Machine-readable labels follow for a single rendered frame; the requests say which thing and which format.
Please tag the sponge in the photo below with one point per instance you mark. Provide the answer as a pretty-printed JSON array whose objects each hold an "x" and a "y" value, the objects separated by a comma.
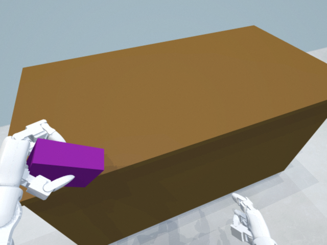
[{"x": 55, "y": 159}]

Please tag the robot right hand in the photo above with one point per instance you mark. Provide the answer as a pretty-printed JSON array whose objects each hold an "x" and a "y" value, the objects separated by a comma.
[{"x": 254, "y": 225}]

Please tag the robot left hand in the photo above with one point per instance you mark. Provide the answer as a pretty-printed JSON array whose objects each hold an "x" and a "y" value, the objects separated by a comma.
[{"x": 13, "y": 158}]

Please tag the table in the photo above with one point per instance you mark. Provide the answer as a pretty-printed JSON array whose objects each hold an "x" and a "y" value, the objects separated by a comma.
[{"x": 181, "y": 122}]

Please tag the robot left forearm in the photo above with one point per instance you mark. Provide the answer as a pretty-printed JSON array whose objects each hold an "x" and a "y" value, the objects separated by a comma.
[{"x": 10, "y": 212}]

